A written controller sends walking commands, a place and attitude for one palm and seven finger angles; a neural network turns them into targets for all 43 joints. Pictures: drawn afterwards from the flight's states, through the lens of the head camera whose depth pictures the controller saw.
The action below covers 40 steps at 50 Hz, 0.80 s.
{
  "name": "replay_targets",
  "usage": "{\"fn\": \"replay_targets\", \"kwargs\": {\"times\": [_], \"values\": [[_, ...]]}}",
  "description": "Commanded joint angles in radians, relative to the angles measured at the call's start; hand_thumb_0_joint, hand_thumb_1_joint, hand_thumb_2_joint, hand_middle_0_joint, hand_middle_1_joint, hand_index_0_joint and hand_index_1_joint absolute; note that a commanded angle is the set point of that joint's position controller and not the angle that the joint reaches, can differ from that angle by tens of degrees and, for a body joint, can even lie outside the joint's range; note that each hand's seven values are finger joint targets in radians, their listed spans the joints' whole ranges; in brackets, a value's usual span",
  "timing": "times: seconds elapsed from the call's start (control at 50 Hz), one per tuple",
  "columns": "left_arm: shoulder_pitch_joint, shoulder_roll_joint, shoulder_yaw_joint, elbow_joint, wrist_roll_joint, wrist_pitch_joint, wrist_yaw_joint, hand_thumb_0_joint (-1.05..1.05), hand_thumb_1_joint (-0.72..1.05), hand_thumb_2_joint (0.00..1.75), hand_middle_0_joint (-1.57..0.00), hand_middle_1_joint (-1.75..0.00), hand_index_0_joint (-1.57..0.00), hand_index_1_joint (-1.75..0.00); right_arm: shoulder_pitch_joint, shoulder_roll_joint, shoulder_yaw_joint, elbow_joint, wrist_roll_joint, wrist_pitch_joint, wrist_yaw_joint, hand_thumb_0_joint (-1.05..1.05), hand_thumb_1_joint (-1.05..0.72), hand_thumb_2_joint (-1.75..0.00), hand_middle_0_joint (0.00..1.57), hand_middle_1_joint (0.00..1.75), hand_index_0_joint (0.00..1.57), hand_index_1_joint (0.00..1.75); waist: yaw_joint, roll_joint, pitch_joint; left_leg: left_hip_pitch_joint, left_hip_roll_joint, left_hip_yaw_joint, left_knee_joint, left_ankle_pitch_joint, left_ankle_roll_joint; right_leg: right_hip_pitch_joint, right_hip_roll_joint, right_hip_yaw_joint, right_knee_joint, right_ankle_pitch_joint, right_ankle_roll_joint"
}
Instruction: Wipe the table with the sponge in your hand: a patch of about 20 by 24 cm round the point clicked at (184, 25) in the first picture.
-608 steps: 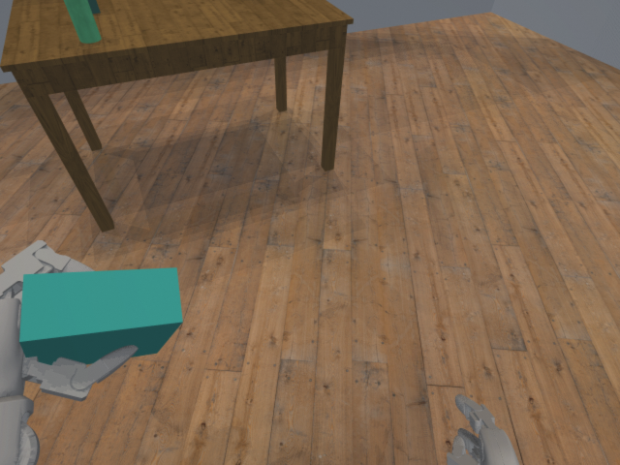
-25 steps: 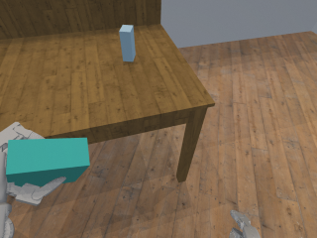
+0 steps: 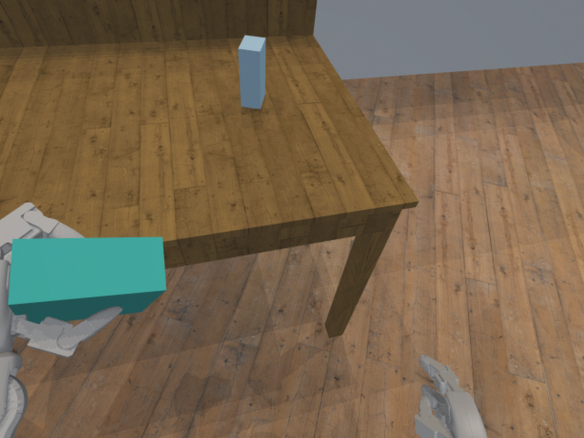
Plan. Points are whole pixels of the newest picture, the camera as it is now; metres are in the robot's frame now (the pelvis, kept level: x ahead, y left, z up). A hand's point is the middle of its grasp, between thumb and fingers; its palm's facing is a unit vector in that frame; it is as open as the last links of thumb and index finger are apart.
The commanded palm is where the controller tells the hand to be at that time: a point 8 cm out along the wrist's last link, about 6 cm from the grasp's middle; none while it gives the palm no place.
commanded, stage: shuffle to correct the standing spot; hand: left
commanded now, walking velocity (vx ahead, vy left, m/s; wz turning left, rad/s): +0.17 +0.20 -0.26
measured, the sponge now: (111, 281) +0.24 +0.23 +0.13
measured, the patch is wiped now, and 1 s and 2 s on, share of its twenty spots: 0.00 0.00 0.00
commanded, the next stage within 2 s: come to a stop and stand still in 1.24 s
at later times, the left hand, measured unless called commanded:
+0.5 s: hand (73, 233) +0.27 +0.27 +0.16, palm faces +0.36 -0.86 -0.35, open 9.8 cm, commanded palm +0.22 +0.31 +0.18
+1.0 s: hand (63, 188) +0.32 +0.30 +0.17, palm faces +0.31 -0.83 -0.46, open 9.8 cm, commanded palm +0.28 +0.35 +0.18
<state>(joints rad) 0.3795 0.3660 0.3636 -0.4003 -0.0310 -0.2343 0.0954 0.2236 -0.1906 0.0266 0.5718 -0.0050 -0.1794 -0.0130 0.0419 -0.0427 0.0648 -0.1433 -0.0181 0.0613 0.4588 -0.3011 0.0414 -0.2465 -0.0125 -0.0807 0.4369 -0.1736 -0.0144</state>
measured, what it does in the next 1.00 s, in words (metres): steps to the left: right foot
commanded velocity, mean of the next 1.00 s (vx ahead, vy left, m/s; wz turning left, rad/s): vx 0.11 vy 0.19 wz -0.12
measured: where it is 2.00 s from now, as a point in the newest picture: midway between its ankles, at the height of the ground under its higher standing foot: outside the picture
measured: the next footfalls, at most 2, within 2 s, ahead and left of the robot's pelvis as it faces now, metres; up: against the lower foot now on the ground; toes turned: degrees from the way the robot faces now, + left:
right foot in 0.70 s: +0.15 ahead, -0.02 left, +0.00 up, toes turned -14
left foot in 1.06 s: +0.20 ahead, +0.26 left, +0.00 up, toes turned -2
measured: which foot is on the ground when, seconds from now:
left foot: down 0.00-0.70, up 0.72-1.00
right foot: down 0.00-0.48, up 0.50-0.68, down 0.70-1.00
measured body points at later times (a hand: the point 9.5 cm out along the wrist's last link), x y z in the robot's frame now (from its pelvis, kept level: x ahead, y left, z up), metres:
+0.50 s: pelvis +0.04 +0.04 -0.03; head +0.06 +0.07 +0.42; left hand +0.25 +0.32 +0.18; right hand +0.20 -0.21 -0.09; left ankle -0.01 +0.11 -0.74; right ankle +0.04 -0.11 -0.74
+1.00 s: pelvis +0.09 +0.09 -0.01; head +0.11 +0.08 +0.44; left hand +0.30 +0.35 +0.20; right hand +0.22 -0.18 -0.09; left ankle +0.17 +0.27 -0.72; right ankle +0.11 -0.01 -0.74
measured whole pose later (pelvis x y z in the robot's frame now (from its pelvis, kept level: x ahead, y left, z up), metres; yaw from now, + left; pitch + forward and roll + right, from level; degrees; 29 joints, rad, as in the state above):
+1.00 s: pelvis +0.09 +0.09 -0.01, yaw -7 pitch -2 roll +4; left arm 0.48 0.38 0.39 -0.51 -0.03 -0.20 0.12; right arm 0.23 -0.24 -0.02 0.59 -0.01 -0.10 -0.02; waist 0.02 -0.05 0.08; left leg -0.37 0.08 0.05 0.64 -0.25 0.00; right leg -0.30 -0.09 -0.09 0.61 -0.28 -0.03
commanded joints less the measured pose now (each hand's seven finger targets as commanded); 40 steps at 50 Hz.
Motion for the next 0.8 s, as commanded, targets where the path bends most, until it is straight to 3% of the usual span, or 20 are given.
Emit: {"fn": "replay_targets", "kwargs": {"times": [0.0,0.1,0.28,0.32,0.36,0.38,0.4,0.42,0.44,0.46,0.48,0.5,0.54,0.62,0.64,0.66,0.68,0.7,0.72,0.78], "values": [[-0.109,0.137,0.067,-0.302,-0.013,-0.07,0.021,0.0,0.1,1.3,-1.2,-1.6,-1.2,-1.6,-0.09,-0.139,-0.059,-0.164,-0.003,-0.047,-0.003,0.0,-0.9,-0.9,0.2,0.3,0.2,0.3,-0.023,0.124,-0.226,-0.059,0.063,-0.05,-0.034,0.274,-0.042,0.208,-0.05,0.114,0.029,0.252,-0.037],[-0.079,0.148,0.086,-0.265,-0.018,-0.052,0.027,0.0,0.1,1.3,-1.2,-1.6,-1.2,-1.6,-0.102,-0.147,-0.058,-0.177,-0.005,-0.006,-0.005,0.0,-0.9,-0.9,0.2,0.3,0.2,0.3,-0.03,0.093,-0.171,-0.106,0.071,-0.051,-0.025,0.205,-0.036,0.154,-0.038,0.113,0.086,0.169,-0.052],[-0.097,0.171,0.111,-0.305,-0.023,-0.048,0.024,0.0,0.1,1.3,-1.2,-1.6,-1.2,-1.6,-0.102,-0.155,-0.063,-0.204,0.004,0.042,0.003,0.0,-0.9,-0.9,0.2,0.3,0.2,0.3,-0.027,0.134,-0.159,-0.077,0.1,-0.02,0.063,0.467,-0.064,0.122,-0.006,0.053,0.199,0.162,-0.062],[-0.079,0.193,0.129,-0.313,-0.025,-0.047,0.03,0.0,0.1,1.3,-1.2,-1.6,-1.2,-1.6,-0.109,-0.155,-0.068,-0.206,0.008,0.045,0.007,0.0,-0.9,-0.9,0.2,0.3,0.2,0.3,-0.02,0.046,-0.201,-0.159,0.057,0.019,0.223,0.443,-0.082,0.217,-0.066,0.16,0.186,0.324,-0.115],[-0.064,0.193,0.138,-0.343,-0.035,-0.055,0.036,0.0,0.1,1.3,-1.2,-1.6,-1.2,-1.6,-0.101,-0.157,-0.083,-0.198,0.01,0.047,0.015,0.0,-0.9,-0.9,0.2,0.3,0.2,0.3,-0.017,-0.069,-0.225,-0.284,0.0,-0.001,0.4,0.209,-0.094,0.262,-0.222,0.397,0.139,0.408,-0.217],[-0.07,0.201,0.154,-0.355,-0.033,-0.064,0.041,0.0,0.1,1.3,-1.2,-1.6,-1.2,-1.6,-0.109,-0.15,-0.079,-0.189,0.009,0.051,0.02,0.0,-0.9,-0.9,0.2,0.3,0.2,0.3,-0.02,-0.081,-0.196,-0.333,0.031,-0.082,0.396,-0.072,-0.068,0.227,-0.302,0.503,0.104,0.385,-0.235],[-0.075,0.195,0.155,-0.367,-0.029,-0.066,0.043,0.0,0.1,1.3,-1.2,-1.6,-1.2,-1.6,-0.1,-0.145,-0.071,-0.176,0.007,0.061,0.025,0.0,-0.9,-0.9,0.2,0.3,0.2,0.3,-0.032,-0.054,-0.166,-0.295,0.089,-0.171,0.29,-0.232,-0.037,0.125,-0.326,0.509,0.113,0.267,-0.197],[-0.1,0.199,0.159,-0.384,-0.029,-0.059,0.042,0.0,0.1,1.3,-1.2,-1.6,-1.2,-1.6,-0.082,-0.142,-0.066,-0.154,0.009,0.072,0.022,0.0,-0.9,-0.9,0.2,0.3,0.2,0.3,-0.068,0.04,-0.147,-0.126,0.105,-0.173,0.079,-0.192,-0.018,-0.044,-0.256,0.406,0.197,0.105,-0.125],[-0.106,0.173,0.136,-0.402,-0.024,-0.062,0.035,0.0,0.1,1.3,-1.2,-1.6,-1.2,-1.6,-0.087,-0.147,-0.062,-0.161,0.012,0.071,0.01,0.0,-0.9,-0.9,0.2,0.3,0.2,0.3,-0.078,0.229,-0.118,-0.021,0.098,-0.179,-0.095,-0.045,-0.015,-0.165,-0.044,0.164,0.394,-0.007,-0.054],[-0.094,0.178,0.133,-0.417,-0.018,-0.071,0.033,0.0,0.1,1.3,-1.2,-1.6,-1.2,-1.6,-0.095,-0.145,-0.07,-0.184,0.021,0.055,0.006,0.0,-0.9,-0.9,0.2,0.3,0.2,0.3,-0.059,0.382,-0.127,0.085,0.206,-0.28,-0.136,0.207,0.029,-0.3,0.056,0.004,0.549,-0.266,0.009],[-0.104,0.192,0.141,-0.398,-0.018,-0.068,0.035,0.0,0.1,1.3,-1.2,-1.6,-1.2,-1.6,-0.082,-0.14,-0.073,-0.181,0.007,0.04,0.009,0.0,-0.9,-0.9,0.2,0.3,0.2,0.3,-0.077,0.403,-0.105,0.212,0.246,-0.376,-0.126,0.557,0.02,-0.447,0.055,0.012,0.671,-0.398,0.0],[-0.122,0.19,0.129,-0.388,-0.007,-0.071,0.037,0.0,0.1,1.3,-1.2,-1.6,-1.2,-1.6,-0.076,-0.143,-0.079,-0.175,-0.003,0.032,0.018,0.0,-0.9,-0.9,0.2,0.3,0.2,0.3,-0.081,0.31,-0.099,0.255,0.25,-0.357,-0.073,0.693,0.015,-0.484,0.03,0.035,0.704,-0.378,-0.015],[-0.078,0.172,0.115,-0.304,-0.001,-0.051,0.037,0.0,0.1,1.3,-1.2,-1.6,-1.2,-1.6,-0.058,-0.15,-0.087,-0.155,0.005,0.025,0.026,0.0,-0.9,-0.9,0.2,0.3,0.2,0.3,-0.078,0.147,-0.093,0.277,0.215,-0.235,-0.022,0.714,0.02,-0.484,0.016,-0.012,0.613,-0.282,-0.015],[0.014,0.21,0.159,-0.333,-0.012,-0.039,0.041,0.0,0.1,1.3,-1.2,-1.6,-1.2,-1.6,-0.12,-0.149,-0.062,-0.183,0.007,0.041,0.022,0.0,-0.9,-0.9,0.2,0.3,0.2,0.3,-0.026,0.206,-0.163,-0.026,0.139,-0.04,0.12,0.675,-0.016,0.052,0.029,-0.115,0.143,-0.037,-0.032],[0.051,0.212,0.171,-0.321,-0.019,-0.041,0.043,0.0,0.1,1.3,-1.2,-1.6,-1.2,-1.6,-0.128,-0.153,-0.066,-0.186,0.01,0.046,0.019,0.0,-0.9,-0.9,0.2,0.3,0.2,0.3,-0.001,0.148,-0.208,-0.218,0.12,-0.054,0.287,0.565,-0.031,0.314,-0.002,-0.07,0.068,0.09,-0.061],[0.068,0.236,0.19,-0.331,-0.017,-0.049,0.045,0.0,0.1,1.3,-1.2,-1.6,-1.2,-1.6,-0.12,-0.149,-0.078,-0.194,0.013,0.05,0.022,0.0,-0.9,-0.9,0.2,0.3,0.2,0.3,0.01,-0.04,-0.294,-0.453,0.034,-0.002,0.63,0.335,-0.043,0.545,-0.2,0.213,0.054,0.226,-0.163],[0.071,0.268,0.247,-0.315,-0.043,-0.068,0.044,0.0,0.1,1.3,-1.2,-1.6,-1.2,-1.6,-0.126,-0.17,-0.092,-0.198,0.003,0.044,0.025,0.0,-0.9,-0.9,0.2,0.3,0.2,0.3,-0.015,-0.13,-0.285,-0.583,-0.02,-0.072,0.905,-0.172,-0.03,0.45,-0.441,0.587,-0.055,0.308,-0.258],[0.111,0.267,0.28,-0.31,-0.052,-0.072,0.046,0.0,0.1,1.3,-1.2,-1.6,-1.2,-1.6,-0.063,-0.171,-0.096,-0.174,-0.001,0.058,0.03,0.0,-0.9,-0.9,0.2,0.3,0.2,0.3,-0.019,-0.031,-0.237,-0.58,0.04,-0.198,0.988,-0.18,-0.047,0.295,-0.494,0.658,-0.105,0.189,-0.267],[0.108,0.279,0.282,-0.358,-0.048,-0.071,0.038,0.0,0.1,1.3,-1.2,-1.6,-1.2,-1.6,-0.062,-0.169,-0.1,-0.175,0.007,0.076,0.048,0.0,-0.9,-0.9,0.2,0.3,0.2,0.3,-0.014,0.011,-0.219,-0.567,0.066,-0.239,0.974,-0.166,-0.05,0.218,-0.47,0.65,-0.105,0.093,-0.256],[0.064,0.209,0.207,-0.317,-0.023,-0.067,0.033,0.0,0.1,1.3,-1.2,-1.6,-1.2,-1.6,-0.084,-0.123,-0.068,-0.135,0.008,0.093,0.041,0.0,-0.9,-0.9,0.2,0.3,0.2,0.3,-0.043,0.011,-0.133,-0.488,0.125,-0.158,0.831,0.001,-0.069,-0.014,-0.331,0.298,-0.124,0.117,-0.162]]}}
